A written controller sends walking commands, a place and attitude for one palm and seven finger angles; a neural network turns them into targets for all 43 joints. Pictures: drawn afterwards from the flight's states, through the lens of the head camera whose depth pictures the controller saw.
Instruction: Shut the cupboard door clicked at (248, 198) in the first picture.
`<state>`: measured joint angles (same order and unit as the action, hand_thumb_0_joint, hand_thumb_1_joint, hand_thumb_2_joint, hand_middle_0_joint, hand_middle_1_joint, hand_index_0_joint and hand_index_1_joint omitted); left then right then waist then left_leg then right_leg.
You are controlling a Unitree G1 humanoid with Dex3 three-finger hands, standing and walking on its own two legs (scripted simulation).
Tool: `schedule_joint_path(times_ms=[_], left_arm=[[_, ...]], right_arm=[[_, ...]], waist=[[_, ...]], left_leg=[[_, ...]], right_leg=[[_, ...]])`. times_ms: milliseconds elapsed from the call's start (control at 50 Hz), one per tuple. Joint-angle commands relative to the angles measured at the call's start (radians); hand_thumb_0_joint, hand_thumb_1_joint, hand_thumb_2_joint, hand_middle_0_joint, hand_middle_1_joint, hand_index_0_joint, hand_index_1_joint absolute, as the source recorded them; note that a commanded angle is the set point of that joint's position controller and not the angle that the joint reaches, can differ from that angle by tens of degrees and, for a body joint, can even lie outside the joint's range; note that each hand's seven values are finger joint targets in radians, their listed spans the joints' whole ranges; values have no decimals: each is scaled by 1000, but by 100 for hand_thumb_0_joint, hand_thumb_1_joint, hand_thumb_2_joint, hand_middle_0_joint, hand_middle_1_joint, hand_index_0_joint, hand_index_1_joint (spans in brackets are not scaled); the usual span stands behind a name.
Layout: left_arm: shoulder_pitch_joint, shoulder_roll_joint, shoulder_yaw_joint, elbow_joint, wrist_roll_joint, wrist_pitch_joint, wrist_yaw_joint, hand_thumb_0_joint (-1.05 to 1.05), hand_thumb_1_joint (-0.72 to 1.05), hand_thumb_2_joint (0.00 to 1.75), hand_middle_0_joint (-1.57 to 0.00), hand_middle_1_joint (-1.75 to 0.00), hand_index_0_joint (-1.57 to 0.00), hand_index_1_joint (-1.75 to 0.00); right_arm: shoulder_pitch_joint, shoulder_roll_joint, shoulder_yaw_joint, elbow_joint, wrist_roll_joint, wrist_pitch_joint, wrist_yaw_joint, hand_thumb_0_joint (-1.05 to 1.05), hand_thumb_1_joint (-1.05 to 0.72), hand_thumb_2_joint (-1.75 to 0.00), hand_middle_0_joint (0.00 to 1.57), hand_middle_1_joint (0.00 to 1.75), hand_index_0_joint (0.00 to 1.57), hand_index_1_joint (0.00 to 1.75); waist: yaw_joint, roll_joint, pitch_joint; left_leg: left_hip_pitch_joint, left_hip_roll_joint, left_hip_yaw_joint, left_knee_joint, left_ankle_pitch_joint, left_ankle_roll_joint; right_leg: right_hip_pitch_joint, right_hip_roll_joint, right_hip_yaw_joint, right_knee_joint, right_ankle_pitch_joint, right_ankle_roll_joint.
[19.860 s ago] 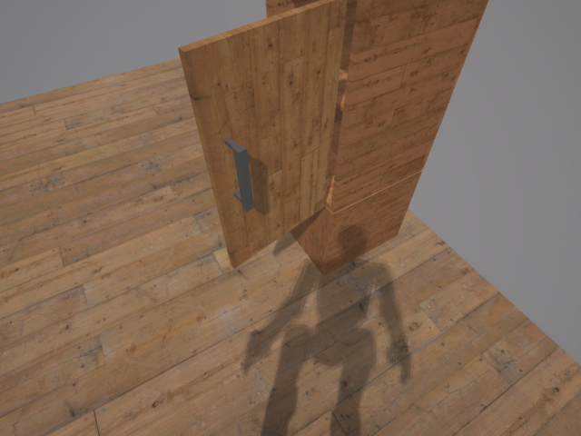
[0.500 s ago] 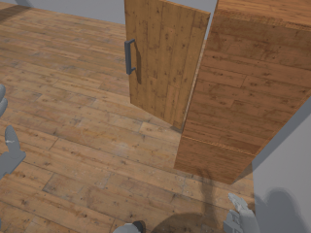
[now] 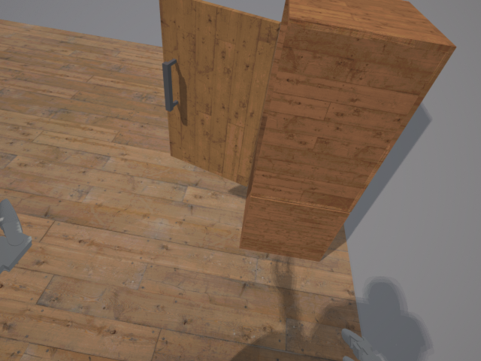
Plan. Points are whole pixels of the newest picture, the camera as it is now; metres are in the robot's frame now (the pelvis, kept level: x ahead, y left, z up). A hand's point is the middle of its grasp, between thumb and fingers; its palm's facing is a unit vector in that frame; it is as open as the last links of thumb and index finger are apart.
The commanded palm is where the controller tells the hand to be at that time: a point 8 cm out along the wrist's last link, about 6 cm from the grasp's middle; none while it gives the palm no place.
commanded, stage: stop stepping back and stand still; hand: left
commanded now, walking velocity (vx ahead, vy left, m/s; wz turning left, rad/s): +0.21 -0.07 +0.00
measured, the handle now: (171, 85) +0.91 +0.22 -0.01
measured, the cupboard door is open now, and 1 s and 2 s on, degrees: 73 73 73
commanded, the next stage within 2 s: let the arm hang, fingers relaxed in 0.72 s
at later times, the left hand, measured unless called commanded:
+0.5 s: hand (8, 255) +0.20 +0.28 +0.16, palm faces +0.44 -0.79 -0.43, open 7.4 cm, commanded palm +0.14 +0.32 +0.17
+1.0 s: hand out of the picture +0.14 +0.28 -0.09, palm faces +0.05 -0.93 -0.36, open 7.4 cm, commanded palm none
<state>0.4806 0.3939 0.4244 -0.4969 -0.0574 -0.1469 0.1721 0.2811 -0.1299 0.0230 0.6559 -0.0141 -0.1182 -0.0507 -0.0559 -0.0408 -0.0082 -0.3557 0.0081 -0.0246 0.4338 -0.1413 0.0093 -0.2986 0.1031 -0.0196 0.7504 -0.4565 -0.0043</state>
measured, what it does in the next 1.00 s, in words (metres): steps on the spot: right foot, then left foot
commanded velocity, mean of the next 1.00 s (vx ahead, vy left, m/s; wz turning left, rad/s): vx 0.05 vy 0.00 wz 0.00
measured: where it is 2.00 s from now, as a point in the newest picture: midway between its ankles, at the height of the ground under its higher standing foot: outside the picture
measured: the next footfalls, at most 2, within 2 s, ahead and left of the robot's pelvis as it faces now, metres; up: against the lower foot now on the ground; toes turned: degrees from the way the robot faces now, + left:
right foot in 0.10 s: -0.02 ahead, -0.06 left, +0.00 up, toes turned -5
left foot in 0.38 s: +0.06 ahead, +0.16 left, +0.00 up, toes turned +5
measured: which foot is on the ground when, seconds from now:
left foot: down 0.00-0.10, up 0.12-0.36, down 0.38-1.00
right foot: up 0.00-0.08, down 0.10-1.00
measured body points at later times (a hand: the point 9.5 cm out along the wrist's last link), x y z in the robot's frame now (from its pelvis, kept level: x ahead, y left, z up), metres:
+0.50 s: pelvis +0.00 +0.02 -0.01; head +0.00 +0.03 +0.44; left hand +0.17 +0.32 +0.18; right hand +0.14 -0.24 -0.10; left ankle +0.02 +0.15 -0.74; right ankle -0.06 -0.06 -0.74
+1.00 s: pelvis -0.03 +0.05 -0.02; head -0.02 +0.03 +0.43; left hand +0.14 +0.33 -0.07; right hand +0.13 -0.21 -0.13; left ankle +0.02 +0.15 -0.74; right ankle -0.06 -0.06 -0.74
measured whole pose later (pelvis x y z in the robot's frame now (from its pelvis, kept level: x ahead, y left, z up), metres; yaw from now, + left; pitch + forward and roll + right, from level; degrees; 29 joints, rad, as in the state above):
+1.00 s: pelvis -0.03 +0.05 -0.02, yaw +2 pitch +0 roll -1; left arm 0.25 0.29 0.04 0.47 0.02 0.05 0.00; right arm 0.15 -0.31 0.01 0.77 -0.02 0.00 0.00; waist -0.01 0.06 -0.01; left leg -0.36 0.02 0.07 0.61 -0.25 0.03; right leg -0.21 -0.03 -0.10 0.59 -0.38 0.00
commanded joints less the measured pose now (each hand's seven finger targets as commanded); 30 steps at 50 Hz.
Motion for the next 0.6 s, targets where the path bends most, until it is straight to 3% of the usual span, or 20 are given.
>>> schedule_joint_path(times_ms=[0, 20, 40, 60, 80, 100, 120, 140, 160, 200, 220, 260, 300, 340, 380, 400, 420, 460, 540, 580], left_arm=[[176, 243, 133, -340, -8, -66, 9, 0, 90, 90, -20, -30, -20, -30], [219, 267, 164, -281, -6, -55, 10, 0, 90, 90, -20, -30, -20, -30], [184, 254, 151, -266, -9, -47, 7, 0, 90, 90, -20, -30, -20, -30], [123, 282, 182, -243, -10, -46, 8, 0, 90, 90, -20, -30, -20, -30], [48, 303, 206, -219, -20, -47, 14, 0, 90, 90, -20, -30, -20, -30], [2, 282, 191, -152, -23, -48, 21, 0, 90, 90, -20, -30, -20, -30], [-20, 228, 138, -107, -20, -39, 20, 0, 90, 90, -20, -30, -20, -30], [11, 194, 107, -36, -16, -35, 20, 0, 90, 90, -20, -30, -20, -30], [-8, 187, 86, -17, -9, -39, 17, 0, 90, 90, -20, -30, -20, -30], [-74, 188, 60, -24, 5, -57, 15, 0, 90, 90, -20, -30, -20, -30], [-135, 198, 49, -68, 10, -66, 16, 0, 90, 90, -20, -30, -20, -30], [-126, 186, 32, -85, 22, -73, 21, 0, 90, 90, -20, -30, -20, -30], [-136, 212, 54, -173, 22, -86, 29, 0, 90, 90, -20, -30, -20, -30], [-94, 235, 94, -229, 15, -98, 33, 0, 90, 90, -20, -30, -20, -30], [-52, 247, 132, -262, 7, -110, 33, 0, 90, 90, -20, -30, -20, -30], [-29, 257, 152, -277, 13, -112, 32, 0, 90, 90, -20, -30, -20, -30], [-23, 257, 156, -282, 15, -115, 27, 0, 90, 90, -20, -30, -20, -30], [-4, 217, 132, -227, 11, -109, 22, 0, 90, 90, -20, -30, -20, -30], [75, 191, 121, -155, -1, -98, 19, 0, 90, 90, -20, -30, -20, -30], [91, 199, 127, -135, -4, -89, 17, 0, 90, 90, -20, -30, -20, -30]], right_arm=[[-143, -174, -52, -179, -15, -34, 2, 0, -90, -90, 20, 30, 20, 30], [-122, -173, -53, -167, -16, -19, -3, 0, -90, -90, 20, 30, 20, 30], [-109, -164, -51, -159, -19, 4, -8, 0, -90, -90, 20, 30, 20, 30], [-104, -166, -56, -147, -21, 24, -11, 0, -90, -90, 20, 30, 20, 30], [-102, -177, -57, -132, -20, 33, -16, 0, -90, -90, 20, 30, 20, 30], [-104, -183, -63, -125, -10, 29, -20, 0, -90, -90, 20, 30, 20, 30], [-105, -193, -75, -132, 10, 26, -20, 0, -90, -90, 20, 30, 20, 30], [-108, -200, -71, -138, 17, 28, -24, 0, -90, -90, 20, 30, 20, 30], [-124, -200, -63, -140, 17, 31, -25, 0, -90, -90, 20, 30, 20, 30], [-147, -193, -54, -134, 12, 24, -35, 0, -90, -90, 20, 30, 20, 30], [-173, -196, -56, -140, 14, 12, -42, 0, -90, -90, 20, 30, 20, 30], [-164, -191, -55, -143, 9, -5, -51, 0, -90, -90, 20, 30, 20, 30], [-156, -192, -57, -147, 6, -21, -52, 0, -90, -90, 20, 30, 20, 30], [-141, -198, -64, -149, 9, -33, -54, 0, -90, -90, 20, 30, 20, 30], [-126, -217, -76, -168, 18, -33, -49, 0, -90, -90, 20, 30, 20, 30], [-114, -196, -65, -162, 14, -31, -46, 0, -90, -90, 20, 30, 20, 30], [-111, -196, -65, -161, 12, -37, -42, 0, -90, -90, 20, 30, 20, 30], [-119, -199, -67, -165, 23, -35, -32, 0, -90, -90, 20, 30, 20, 30], [-103, -192, -68, -174, 30, -13, -19, 0, -90, -90, 20, 30, 20, 30], [-110, -188, -63, -184, 30, 2, -18, 0, -90, -90, 20, 30, 20, 30]], waist=[[49, 295, -131], [45, 243, -136], [35, 151, -125], [28, 34, -107], [27, -46, -76], [30, -110, -45], [24, -132, -25], [19, -80, 59], [24, -41, 91], [38, -33, 108], [45, -29, 117], [57, -44, 118], [57, -17, 96], [58, 63, 48], [56, 149, -69], [47, 248, -116], [49, 281, -120], [47, 171, -95], [34, 51, -161], [36, 16, -167]], left_leg=[[-60, 116, -122, -299, -427, -57], [-64, 77, -66, -226, -362, -61], [-78, 51, -26, -94, -298, -53], [-63, 36, 3, 124, -231, -44], [-87, 22, 14, 305, -186, -41], [-145, 26, -4, 430, -190, -46], [-195, 19, -27, 531, -228, -44], [-229, 44, -33, 540, -193, -31], [-233, 60, -22, 512, -187, -27], [-182, 64, 36, 399, -188, -16], [-143, 65, 56, 343, -193, -11], [-66, 46, 107, 268, -182, 0], [18, 39, 127, 148, -143, 6], [112, 61, 88, 24, -81, 20], [250, 135, 2, 24, 242, 46], [275, 151, -38, 25, 340, 64], [265, 165, -65, 30, 389, 68], [168, 166, -36, 39, 295, 46], [130, 96, 62, 122, 306, 2], [128, 89, 69, 107, 296, 2]], right_leg=[[309, 12, -79, -359, 33, -34], [338, -23, -59, -425, 74, -46], [320, -108, 10, -475, 95, -76], [209, -253, 172, -536, 51, -136], [92, -389, 309, -602, -52, -207], [46, -442, 347, -614, -157, -246], [1, -425, 379, -613, -289, -239], [-19, -400, 333, -590, -225, -221], [-24, -387, 299, -577, -163, -212], [-20, -350, 221, -564, -104, -179], [-34, -347, 214, -559, -109, -169], [-38, -332, 211, -556, -118, -161], [-7, -311, 184, -511, -50, -142], [48, -263, 123, -383, 162, -84], [75, -179, 50, -215, 478, 5], [63, -146, 5, -164, 486, 11], [65, -130, -11, -163, 446, 14], [136, -123, 9, -270, 404, 9], [234, -203, 81, -273, 763, -16], [241, -211, 75, -269, 810, -15]])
